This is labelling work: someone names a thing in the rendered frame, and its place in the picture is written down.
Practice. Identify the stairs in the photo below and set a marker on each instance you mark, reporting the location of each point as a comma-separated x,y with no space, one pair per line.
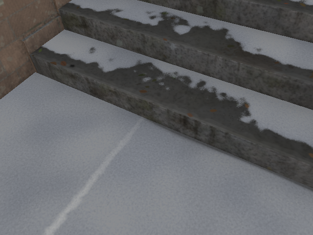
234,74

